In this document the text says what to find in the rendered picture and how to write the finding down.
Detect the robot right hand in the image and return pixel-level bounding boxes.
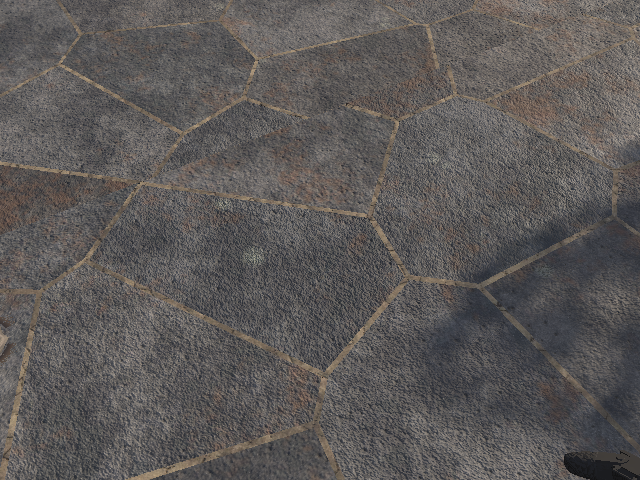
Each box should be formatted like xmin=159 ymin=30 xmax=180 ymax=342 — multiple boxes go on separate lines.
xmin=564 ymin=450 xmax=640 ymax=480

